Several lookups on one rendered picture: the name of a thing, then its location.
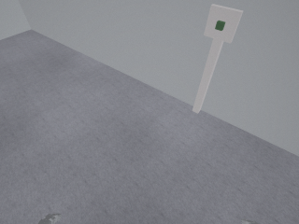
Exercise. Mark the button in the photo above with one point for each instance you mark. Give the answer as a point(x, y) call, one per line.
point(220, 25)

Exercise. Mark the panel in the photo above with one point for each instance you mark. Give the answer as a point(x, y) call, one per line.
point(231, 17)

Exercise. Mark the robot left hand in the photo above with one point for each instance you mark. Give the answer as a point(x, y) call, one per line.
point(50, 219)

